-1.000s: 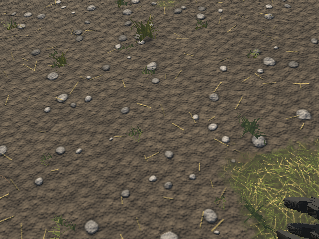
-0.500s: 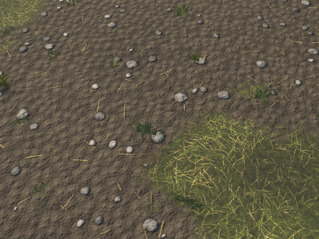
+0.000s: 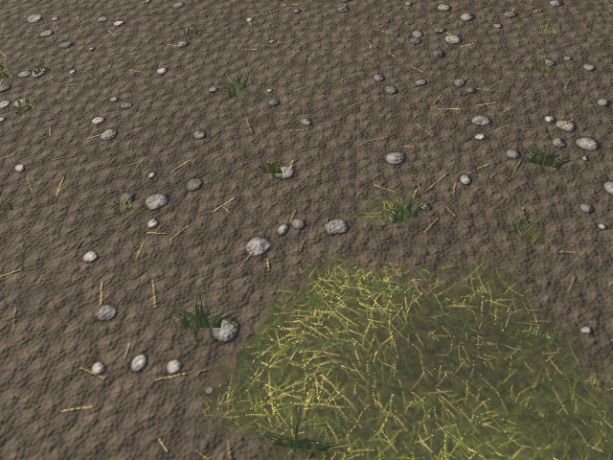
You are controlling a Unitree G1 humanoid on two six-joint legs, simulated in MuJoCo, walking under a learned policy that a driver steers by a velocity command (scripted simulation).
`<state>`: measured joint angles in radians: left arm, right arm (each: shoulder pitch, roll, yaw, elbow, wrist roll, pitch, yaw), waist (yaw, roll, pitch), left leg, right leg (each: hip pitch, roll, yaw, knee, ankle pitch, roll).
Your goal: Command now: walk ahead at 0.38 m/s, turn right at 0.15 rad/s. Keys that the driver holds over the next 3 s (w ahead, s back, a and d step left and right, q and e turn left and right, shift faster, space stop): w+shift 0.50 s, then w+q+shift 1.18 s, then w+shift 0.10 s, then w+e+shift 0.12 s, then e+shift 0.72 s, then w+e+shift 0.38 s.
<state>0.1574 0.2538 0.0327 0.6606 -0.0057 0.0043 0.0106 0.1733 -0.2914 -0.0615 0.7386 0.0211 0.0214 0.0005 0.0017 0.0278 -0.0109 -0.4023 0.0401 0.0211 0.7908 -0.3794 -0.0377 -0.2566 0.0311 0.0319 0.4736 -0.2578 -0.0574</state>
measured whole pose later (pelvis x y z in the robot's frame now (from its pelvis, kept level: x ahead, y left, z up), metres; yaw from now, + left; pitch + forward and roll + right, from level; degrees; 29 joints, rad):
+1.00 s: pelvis +0.66 +0.01 -0.04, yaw +17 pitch -1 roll -2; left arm 0.47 0.22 0.02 0.94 0.03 -0.07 0.04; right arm 0.07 -0.28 -0.02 0.74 -0.01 -0.02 0.07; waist 0.00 0.03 0.05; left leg -0.58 -0.04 0.19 0.69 -0.04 0.20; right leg 0.27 0.03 -0.33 0.46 -0.39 0.02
